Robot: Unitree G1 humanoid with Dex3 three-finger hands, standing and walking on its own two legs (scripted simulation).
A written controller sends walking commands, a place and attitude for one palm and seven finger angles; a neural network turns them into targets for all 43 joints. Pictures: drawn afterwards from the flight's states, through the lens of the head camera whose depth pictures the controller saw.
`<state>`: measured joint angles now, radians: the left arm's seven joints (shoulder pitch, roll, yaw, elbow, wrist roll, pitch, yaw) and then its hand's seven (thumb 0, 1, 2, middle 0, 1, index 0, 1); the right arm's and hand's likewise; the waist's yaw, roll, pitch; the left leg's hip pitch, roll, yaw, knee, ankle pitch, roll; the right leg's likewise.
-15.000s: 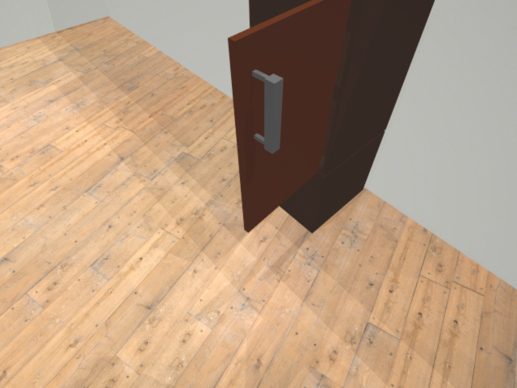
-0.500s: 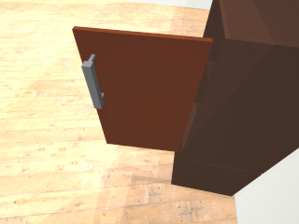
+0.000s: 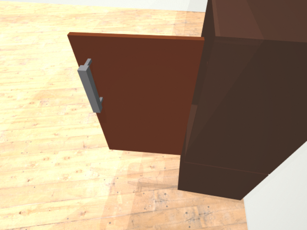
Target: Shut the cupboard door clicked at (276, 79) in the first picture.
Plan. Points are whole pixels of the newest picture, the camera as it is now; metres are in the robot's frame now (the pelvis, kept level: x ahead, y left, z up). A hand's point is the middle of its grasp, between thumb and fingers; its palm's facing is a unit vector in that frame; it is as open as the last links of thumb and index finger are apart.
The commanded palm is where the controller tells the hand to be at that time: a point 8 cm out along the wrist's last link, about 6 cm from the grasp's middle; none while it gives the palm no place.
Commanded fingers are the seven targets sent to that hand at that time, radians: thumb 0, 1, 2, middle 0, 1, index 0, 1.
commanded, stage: shuffle to correct the standing spot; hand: left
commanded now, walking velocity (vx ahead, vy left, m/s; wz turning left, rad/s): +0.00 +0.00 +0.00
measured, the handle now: (93, 86) +0.50 +0.23 +0.09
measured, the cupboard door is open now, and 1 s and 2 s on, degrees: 94 94 94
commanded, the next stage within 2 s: come to a stop and stand still in 0.26 s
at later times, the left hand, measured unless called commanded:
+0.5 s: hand out of the picture +0.03 +0.21 -0.18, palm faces +0.03 -0.97 -0.23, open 7.4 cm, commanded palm none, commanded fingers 0.00 0.90 0.90 -0.20 -0.30 -0.20 -0.30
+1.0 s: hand out of the picture +0.08 +0.20 -0.17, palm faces +0.01 -0.98 -0.22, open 7.3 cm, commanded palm none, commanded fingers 0.00 0.90 0.90 -0.20 -0.30 -0.20 -0.30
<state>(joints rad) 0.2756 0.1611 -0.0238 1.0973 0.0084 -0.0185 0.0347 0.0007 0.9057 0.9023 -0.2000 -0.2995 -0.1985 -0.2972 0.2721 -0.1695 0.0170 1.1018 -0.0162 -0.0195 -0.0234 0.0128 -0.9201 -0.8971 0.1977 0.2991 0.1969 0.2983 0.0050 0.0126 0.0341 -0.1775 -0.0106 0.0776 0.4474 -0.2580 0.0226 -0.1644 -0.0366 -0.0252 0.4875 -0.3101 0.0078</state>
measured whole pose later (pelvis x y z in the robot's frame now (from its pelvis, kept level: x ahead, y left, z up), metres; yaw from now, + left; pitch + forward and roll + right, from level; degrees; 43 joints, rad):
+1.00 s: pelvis +0.02 +0.02 -0.01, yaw +0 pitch -4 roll -1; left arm 0.22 0.17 -0.01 1.01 0.01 0.00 0.04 0.00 0.92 0.90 -0.20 -0.30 -0.20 -0.30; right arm 0.22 -0.19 -0.03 0.99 -0.02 0.01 -0.02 0.01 -0.92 -0.90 0.20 0.30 0.20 0.30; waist -0.02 0.02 0.04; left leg -0.24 0.00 0.05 0.58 -0.27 0.02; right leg -0.20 -0.01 -0.07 0.56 -0.30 -0.01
